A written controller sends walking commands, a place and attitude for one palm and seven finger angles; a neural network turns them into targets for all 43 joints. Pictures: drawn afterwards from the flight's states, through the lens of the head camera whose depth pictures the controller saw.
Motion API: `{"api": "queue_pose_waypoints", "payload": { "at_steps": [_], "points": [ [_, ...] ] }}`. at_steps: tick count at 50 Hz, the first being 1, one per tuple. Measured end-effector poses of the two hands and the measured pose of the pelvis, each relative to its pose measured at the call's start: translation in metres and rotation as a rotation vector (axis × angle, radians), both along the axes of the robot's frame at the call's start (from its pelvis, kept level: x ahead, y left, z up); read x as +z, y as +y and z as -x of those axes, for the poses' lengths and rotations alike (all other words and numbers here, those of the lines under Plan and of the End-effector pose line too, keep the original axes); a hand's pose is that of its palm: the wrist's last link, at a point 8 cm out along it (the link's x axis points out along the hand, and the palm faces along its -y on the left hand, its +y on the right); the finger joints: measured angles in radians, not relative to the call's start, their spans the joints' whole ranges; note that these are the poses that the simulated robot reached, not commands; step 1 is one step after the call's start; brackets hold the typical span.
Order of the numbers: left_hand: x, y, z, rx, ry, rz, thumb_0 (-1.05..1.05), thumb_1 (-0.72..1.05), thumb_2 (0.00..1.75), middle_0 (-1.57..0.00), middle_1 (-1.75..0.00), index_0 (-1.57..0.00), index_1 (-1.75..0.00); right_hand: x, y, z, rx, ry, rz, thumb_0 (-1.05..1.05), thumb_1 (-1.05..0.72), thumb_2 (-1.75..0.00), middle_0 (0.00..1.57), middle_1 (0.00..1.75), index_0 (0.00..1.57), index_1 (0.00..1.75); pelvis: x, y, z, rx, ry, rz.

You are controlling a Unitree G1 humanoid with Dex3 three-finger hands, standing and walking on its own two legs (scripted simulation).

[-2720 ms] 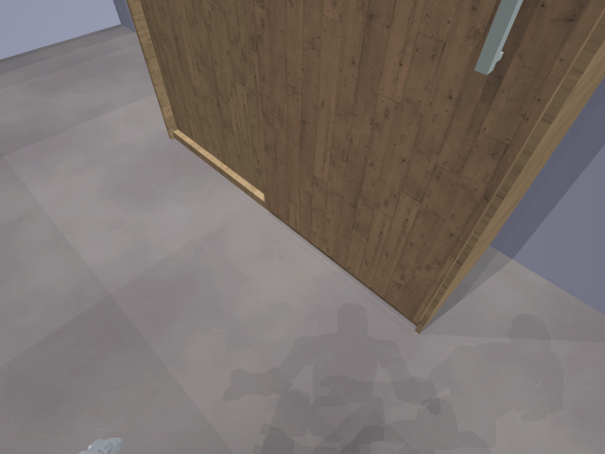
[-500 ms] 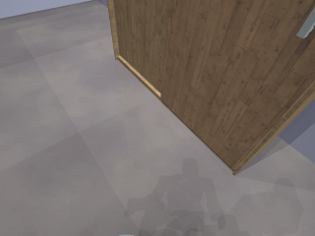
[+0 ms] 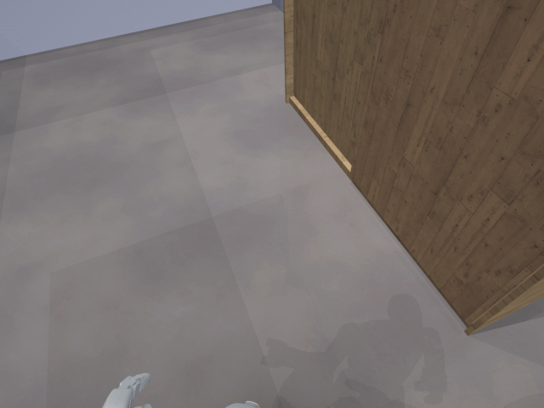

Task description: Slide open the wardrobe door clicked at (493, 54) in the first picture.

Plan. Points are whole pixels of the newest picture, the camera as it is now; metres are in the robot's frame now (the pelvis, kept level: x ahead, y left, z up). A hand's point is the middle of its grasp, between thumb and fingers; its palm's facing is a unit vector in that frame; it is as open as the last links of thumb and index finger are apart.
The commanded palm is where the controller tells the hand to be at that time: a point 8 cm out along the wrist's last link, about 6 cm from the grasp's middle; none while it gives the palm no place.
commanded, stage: walk to a spot facing it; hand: right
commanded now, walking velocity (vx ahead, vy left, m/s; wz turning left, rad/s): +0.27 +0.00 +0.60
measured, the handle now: out of the picture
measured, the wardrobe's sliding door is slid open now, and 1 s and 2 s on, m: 0.00 0.00 0.00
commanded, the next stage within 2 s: turn to face it in 1.16 s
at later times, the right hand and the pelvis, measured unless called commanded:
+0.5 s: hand (321, 336) +0.27 -0.07 -0.16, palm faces -0.37 +0.91 -0.19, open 7.4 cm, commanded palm none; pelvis +0.07 +0.06 -0.01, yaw +19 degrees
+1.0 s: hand (316, 275) +0.40 -0.07 -0.17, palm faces -0.43 +0.89 -0.14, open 7.3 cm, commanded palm none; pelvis +0.28 +0.08 +0.01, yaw +31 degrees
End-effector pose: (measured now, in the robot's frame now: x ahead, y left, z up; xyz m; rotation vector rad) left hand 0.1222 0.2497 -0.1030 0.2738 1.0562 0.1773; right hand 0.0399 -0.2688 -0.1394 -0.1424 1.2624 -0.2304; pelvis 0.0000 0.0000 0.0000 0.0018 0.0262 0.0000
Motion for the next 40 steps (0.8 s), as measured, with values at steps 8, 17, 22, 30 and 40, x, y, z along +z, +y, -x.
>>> {"api": "queue_pose_waypoints", "payload": {
  "at_steps": [8,17,22,30,40],
  "points": [
    [0.008,-0.003,0.075,0.134,0.078,-0.002,0.01,0.9,0.9,-0.2,-0.3,-0.21,-0.3,0.015,-0.013,-0.046,0.144,-0.043,-0.018,0.0,-0.91,-0.9,0.19,0.3,0.2,0.3,0.012,-0.011,-0.005,0.117,-0.022,-0.032],
    [-0.007,0.003,0.186,0.397,0.293,0.057,0.0,0.9,0.9,-0.2,-0.3,-0.2,-0.3,0.017,0.054,-0.144,0.379,-0.062,-0.057,0.01,-0.91,-0.9,0.19,0.3,0.2,0.3,0.01,0.012,-0.031,0.257,-0.009,-0.025],
    [-0.025,0.012,0.233,0.515,0.446,0.111,0.01,0.91,0.9,-0.2,-0.3,-0.2,-0.3,0.011,0.122,-0.217,0.517,-0.169,-0.066,0.01,-0.91,-0.9,0.19,0.3,0.2,0.3,-0.009,0.045,-0.053,0.307,-0.001,-0.015],
    [-0.024,0.051,0.153,0.548,0.337,0.11,0.01,0.91,0.9,-0.2,-0.3,-0.2,-0.3,0.009,0.161,-0.237,0.536,-0.128,-0.081,0.0,-0.91,-0.9,0.2,0.3,0.2,0.3,0.0,0.07,-0.099,0.375,-0.021,-0.03],
    [-0.015,0.074,-0.036,0.48,0.014,0.047,0.0,0.91,0.9,-0.2,-0.3,-0.2,-0.3,-0.027,0.123,-0.274,0.482,0.057,-0.066,0.0,-0.92,-0.9,0.2,0.3,0.21,0.3,-0.013,0.071,-0.198,0.441,-0.03,-0.059]
  ]
}}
